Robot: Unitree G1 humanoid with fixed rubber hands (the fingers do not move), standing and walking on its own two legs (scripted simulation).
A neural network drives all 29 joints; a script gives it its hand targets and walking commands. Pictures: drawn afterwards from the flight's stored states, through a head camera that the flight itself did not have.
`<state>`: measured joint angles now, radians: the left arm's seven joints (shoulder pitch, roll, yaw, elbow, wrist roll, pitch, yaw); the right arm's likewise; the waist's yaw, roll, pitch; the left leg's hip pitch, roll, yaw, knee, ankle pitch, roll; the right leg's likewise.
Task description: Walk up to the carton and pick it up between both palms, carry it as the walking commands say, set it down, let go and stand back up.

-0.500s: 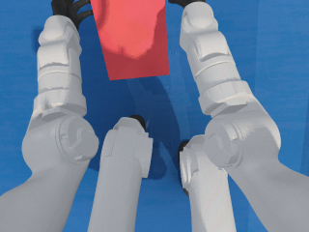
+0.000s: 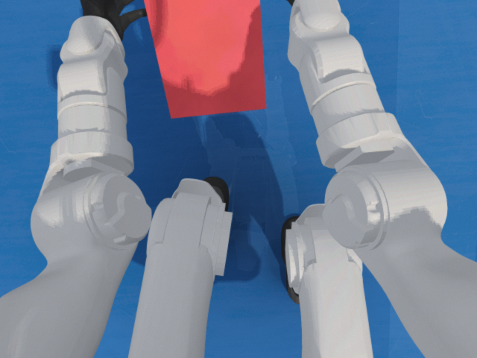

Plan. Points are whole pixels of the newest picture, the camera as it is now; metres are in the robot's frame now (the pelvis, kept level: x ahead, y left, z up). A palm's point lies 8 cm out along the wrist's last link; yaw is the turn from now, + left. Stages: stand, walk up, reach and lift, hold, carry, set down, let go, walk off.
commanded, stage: set down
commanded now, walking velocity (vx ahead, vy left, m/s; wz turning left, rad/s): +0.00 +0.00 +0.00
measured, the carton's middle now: (210, 11) +0.56 +0.16 -0.26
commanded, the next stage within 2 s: none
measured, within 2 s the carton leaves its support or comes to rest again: rests again in 0.70 s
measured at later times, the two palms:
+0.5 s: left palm (109, 26) +0.49 +0.28 -0.18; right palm (299, 2) +0.56 +0.04 -0.17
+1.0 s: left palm (107, 55) +0.46 +0.29 -0.21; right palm (302, 23) +0.54 +0.02 -0.19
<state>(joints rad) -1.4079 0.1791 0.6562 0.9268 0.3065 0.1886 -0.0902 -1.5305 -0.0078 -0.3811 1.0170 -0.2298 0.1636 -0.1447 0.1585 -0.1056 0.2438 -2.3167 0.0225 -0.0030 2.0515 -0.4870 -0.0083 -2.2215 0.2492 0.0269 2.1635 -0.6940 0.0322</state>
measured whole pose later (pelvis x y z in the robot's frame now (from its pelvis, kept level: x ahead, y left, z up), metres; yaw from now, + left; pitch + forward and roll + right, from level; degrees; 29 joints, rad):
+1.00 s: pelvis -0.02 +0.01 -0.02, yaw +0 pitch +35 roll +1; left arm -1.48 0.31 0.44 1.24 0.02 0.04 0.02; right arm -1.57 -0.18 -0.04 1.11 0.01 0.14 -0.16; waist 0.17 -0.05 0.45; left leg -2.27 0.05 0.05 2.11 -0.45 0.04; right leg -2.18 0.18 0.03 2.24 -0.67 0.05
